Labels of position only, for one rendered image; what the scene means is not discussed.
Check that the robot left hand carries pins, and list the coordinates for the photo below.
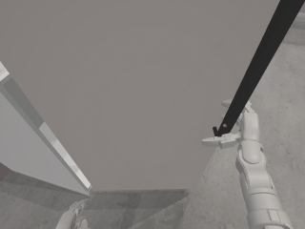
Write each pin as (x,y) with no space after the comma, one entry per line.
(69,220)

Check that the fridge door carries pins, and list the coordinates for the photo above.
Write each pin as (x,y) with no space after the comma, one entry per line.
(130,88)

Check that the robot right hand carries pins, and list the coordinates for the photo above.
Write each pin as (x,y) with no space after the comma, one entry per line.
(248,123)

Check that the right robot forearm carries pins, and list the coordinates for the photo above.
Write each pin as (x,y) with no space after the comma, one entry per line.
(262,201)

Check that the handle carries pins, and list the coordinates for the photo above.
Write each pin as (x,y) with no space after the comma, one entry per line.
(283,18)

